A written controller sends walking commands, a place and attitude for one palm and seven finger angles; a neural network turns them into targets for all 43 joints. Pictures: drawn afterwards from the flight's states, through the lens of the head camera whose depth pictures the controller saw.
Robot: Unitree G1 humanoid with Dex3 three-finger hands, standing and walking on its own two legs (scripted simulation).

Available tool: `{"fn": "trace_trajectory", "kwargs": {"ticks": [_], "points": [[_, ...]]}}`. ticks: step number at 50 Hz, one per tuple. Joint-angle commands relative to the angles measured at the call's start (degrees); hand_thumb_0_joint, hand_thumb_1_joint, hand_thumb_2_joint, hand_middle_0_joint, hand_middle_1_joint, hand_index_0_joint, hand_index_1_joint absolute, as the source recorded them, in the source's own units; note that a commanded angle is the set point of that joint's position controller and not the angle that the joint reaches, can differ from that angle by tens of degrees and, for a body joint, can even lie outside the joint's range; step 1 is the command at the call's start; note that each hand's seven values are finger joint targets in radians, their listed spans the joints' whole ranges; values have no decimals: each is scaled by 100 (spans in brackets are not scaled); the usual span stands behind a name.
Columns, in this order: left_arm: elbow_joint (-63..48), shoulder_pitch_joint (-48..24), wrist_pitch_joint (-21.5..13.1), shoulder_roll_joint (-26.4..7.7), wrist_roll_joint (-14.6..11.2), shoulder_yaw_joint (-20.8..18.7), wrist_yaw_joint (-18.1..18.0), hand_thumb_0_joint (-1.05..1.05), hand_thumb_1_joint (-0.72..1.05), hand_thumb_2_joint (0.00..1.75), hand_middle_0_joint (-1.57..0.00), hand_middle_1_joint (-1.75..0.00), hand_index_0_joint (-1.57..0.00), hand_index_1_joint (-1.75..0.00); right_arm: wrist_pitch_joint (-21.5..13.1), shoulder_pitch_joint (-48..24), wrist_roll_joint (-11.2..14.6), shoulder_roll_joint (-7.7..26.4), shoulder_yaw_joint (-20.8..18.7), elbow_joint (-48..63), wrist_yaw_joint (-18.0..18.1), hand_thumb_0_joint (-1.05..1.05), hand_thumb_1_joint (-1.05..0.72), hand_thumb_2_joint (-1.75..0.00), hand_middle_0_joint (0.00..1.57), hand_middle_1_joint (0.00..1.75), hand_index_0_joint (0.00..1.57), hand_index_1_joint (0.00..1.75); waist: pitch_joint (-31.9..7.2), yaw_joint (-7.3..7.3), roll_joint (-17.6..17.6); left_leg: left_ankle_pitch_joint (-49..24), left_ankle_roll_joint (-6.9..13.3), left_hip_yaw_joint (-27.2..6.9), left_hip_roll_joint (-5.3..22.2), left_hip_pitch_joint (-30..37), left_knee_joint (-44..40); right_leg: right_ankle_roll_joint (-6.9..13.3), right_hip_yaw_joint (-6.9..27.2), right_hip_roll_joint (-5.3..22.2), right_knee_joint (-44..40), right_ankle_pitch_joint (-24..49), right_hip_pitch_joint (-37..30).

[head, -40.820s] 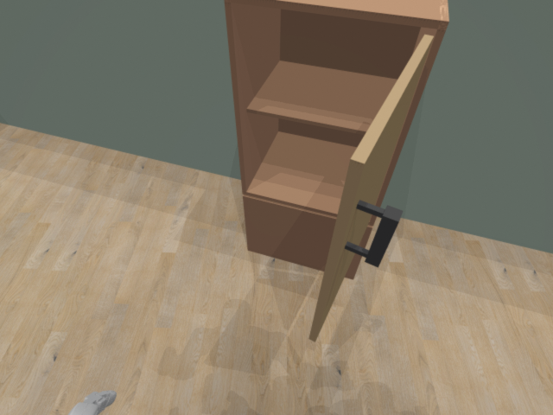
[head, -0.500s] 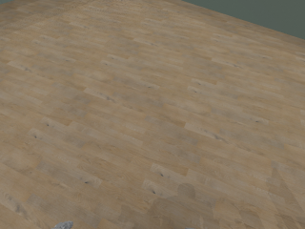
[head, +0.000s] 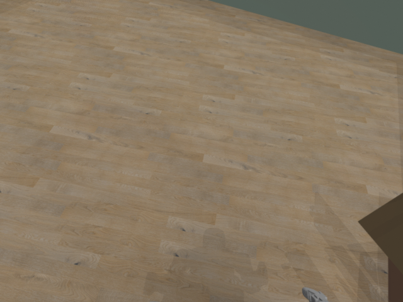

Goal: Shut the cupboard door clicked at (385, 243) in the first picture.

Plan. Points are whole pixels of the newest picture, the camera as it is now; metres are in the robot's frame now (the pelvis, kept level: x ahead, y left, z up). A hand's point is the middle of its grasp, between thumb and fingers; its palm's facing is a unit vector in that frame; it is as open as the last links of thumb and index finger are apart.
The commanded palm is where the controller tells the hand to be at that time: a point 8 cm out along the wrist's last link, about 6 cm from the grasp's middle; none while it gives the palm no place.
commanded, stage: turn to face it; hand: left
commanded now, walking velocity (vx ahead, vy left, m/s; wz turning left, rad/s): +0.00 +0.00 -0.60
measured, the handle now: out of the picture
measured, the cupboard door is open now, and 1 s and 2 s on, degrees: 51 51 51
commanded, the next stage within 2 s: take the last steps up to it in 1.74 s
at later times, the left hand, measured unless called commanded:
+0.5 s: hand (138, 291) +0.16 +0.14 -0.14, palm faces -0.30 -0.91 -0.29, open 7.4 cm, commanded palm none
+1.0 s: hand (146, 267) +0.21 +0.14 -0.16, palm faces -0.54 -0.82 -0.21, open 7.4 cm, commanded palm none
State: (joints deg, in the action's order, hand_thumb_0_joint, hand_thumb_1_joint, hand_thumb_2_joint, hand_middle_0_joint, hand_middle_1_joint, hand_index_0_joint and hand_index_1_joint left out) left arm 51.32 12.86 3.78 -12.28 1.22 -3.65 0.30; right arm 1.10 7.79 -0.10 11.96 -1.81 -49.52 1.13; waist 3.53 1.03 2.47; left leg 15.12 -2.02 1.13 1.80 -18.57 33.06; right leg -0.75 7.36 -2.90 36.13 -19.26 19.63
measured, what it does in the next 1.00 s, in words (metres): steps on the spot, turning right: right foot, then left foot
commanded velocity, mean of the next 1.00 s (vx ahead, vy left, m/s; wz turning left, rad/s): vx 0.00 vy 0.00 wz -0.60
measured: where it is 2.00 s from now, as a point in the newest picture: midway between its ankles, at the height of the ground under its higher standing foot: outside the picture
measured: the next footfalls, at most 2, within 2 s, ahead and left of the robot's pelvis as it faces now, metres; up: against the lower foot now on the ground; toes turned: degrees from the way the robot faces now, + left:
right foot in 0.38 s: +0.00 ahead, -0.14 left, +0.00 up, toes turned -20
left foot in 0.80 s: +0.12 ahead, +0.08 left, +0.00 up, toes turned -26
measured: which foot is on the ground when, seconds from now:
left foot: down 0.00-0.38, up 0.40-0.78, down 0.80-1.00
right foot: up 0.00-0.36, down 0.38-0.80, up 0.82-1.00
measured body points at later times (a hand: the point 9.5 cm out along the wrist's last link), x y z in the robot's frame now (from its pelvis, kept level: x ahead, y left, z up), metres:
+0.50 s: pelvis -0.01 -0.03 +0.00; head +0.02 -0.06 +0.45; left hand +0.17 +0.19 -0.12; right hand -0.05 -0.30 -0.15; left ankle +0.00 +0.12 -0.66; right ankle -0.04 -0.13 -0.73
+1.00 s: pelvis +0.02 +0.00 +0.01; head +0.07 +0.00 +0.46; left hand +0.23 +0.18 -0.14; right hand -0.06 -0.25 -0.11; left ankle +0.08 +0.10 -0.73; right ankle -0.08 -0.10 -0.65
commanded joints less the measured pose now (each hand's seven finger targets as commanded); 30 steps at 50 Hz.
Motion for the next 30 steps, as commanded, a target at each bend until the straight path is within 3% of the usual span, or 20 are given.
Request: {"fn": "trace_trajectory", "kwargs": {"ticks": [1,3,5,8,11,15,17,18,19,20,21,22,23,24,26,30], "points": [[-656,-80,-109,-761,1,-266,37,0,90,90,-20,-30,-20,-30,-95,676,-172,1392,-285,366,126,0,-90,-90,20,30,20,30,-636,-245,-1244,-833,1130,-1817,2460,851,-1763,-69,-316,246,2829,-1449,1069],[-457,-134,-35,-829,53,-354,134,0,90,90,-20,-30,-20,-30,-130,171,-173,1116,-214,484,153,0,-90,-90,20,30,20,30,-192,-50,-1484,-1057,887,-1096,1891,463,-1757,-194,-413,368,3393,-841,1211],[-464,-96,-9,-715,23,-317,193,0,90,90,-20,-30,-20,-30,-125,145,-175,1008,-193,483,160,0,-90,-90,20,30,20,30,-200,-44,-1359,-1629,842,-461,1652,754,-1536,-260,-603,427,3266,-624,1265],[-525,-256,-8,-554,-14,-248,206,0,90,90,-20,-30,-20,-30,-126,572,-160,1063,-264,295,160,0,-90,-90,20,30,20,30,-541,-207,-1224,-2257,951,-183,1709,1514,-1266,-295,-831,473,2585,-644,1280],[-602,-505,-27,-480,-8,-192,224,0,90,90,-20,-30,-20,-30,-115,805,-159,1133,-318,166,129,0,-90,-90,20,30,20,30,-612,-345,-1337,-2589,954,63,1789,1652,-1124,-266,-1036,480,1779,-671,969],[-576,-415,-90,-516,-18,-152,211,0,90,90,-20,-30,-20,-30,-74,677,-155,1288,-395,134,58,0,-90,-90,20,30,20,30,-660,-303,-1633,-2590,856,294,1903,1401,-743,-112,-1288,363,582,-540,177],[-447,9,-130,-633,-12,-187,200,0,90,90,-20,-30,-20,-30,-45,474,-120,1338,-415,148,31,0,-90,-90,20,30,20,30,-714,-28,-1328,-2004,540,615,1753,945,-201,-2,-1402,287,-492,450,-662],[-306,442,-178,-909,12,-253,168,0,90,90,-20,-30,-20,-30,-34,379,-75,1237,-418,199,7,0,-90,-90,20,30,20,30,-849,212,-673,-1220,253,814,1492,369,569,122,-992,572,-1217,1181,-1466],[-252,632,-274,-1575,72,-353,85,0,90,90,-20,-30,-20,-30,-7,332,-38,723,-300,393,-33,0,-90,-90,20,30,20,30,-746,331,1274,1417,-140,1119,641,-1092,1845,653,972,1950,-1808,2472,-2190],[-208,798,-257,-1800,-13,-379,0,0,90,90,-20,-30,-20,-30,60,-45,-65,751,-240,572,-1,0,-90,-90,20,30,20,30,-597,481,1491,2268,-184,485,301,-1607,2902,1194,1728,2552,-1765,3601,-1756],[-250,666,-244,-1738,-22,-343,-45,0,90,90,-20,-30,-20,-30,112,7,-39,780,-226,543,6,0,-90,-90,20,30,20,30,-510,347,1019,1875,-130,-16,433,-1655,3396,1383,1481,2534,-1880,2609,-1410],[-364,230,-243,-1531,4,-353,-89,0,90,90,-20,-30,-20,-30,113,3,-58,770,-256,464,26,0,-90,-90,20,30,20,30,-325,186,1290,1539,-151,-169,482,-1943,3524,1283,1473,2218,-2023,1935,-1271],[-430,-53,-232,-1383,-10,-297,-94,0,90,90,-20,-30,-20,-30,109,-22,-71,876,-280,394,16,0,-90,-90,20,30,20,30,-180,111,1298,1184,-189,-209,505,-1899,3563,1181,1299,1987,-2009,1716,-1088],[-488,-309,-234,-1232,-12,-247,-110,0,90,90,-20,-30,-20,-30,97,121,-84,914,-286,293,-12,0,-90,-90,20,30,20,30,-309,-37,1073,841,-221,-214,564,-1690,3471,1095,906,1792,-1874,1800,-1051],[-536,-282,-288,-1159,-11,-212,-89,0,90,90,-20,-30,-20,-30,90,256,-89,799,-258,218,-43,0,-90,-90,20,30,20,30,-515,-108,724,605,-288,-81,408,-1363,3111,1027,595,1539,-1675,2400,-1000],[-464,-23,-294,-1258,11,-248,-80,0,90,90,-20,-30,-20,-30,79,221,-77,673,-233,236,-29,0,-90,-90,20,30,20,30,-746,9,376,685,-342,13,231,-1240,2337,1139,809,1522,-1539,2549,-1364]]}}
